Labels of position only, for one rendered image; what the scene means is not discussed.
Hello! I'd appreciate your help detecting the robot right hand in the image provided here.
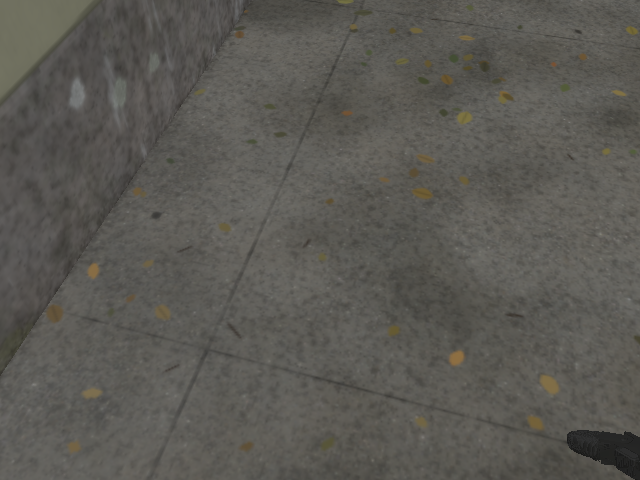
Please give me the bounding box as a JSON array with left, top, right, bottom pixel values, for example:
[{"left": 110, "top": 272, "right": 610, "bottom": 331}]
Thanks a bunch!
[{"left": 567, "top": 430, "right": 640, "bottom": 480}]

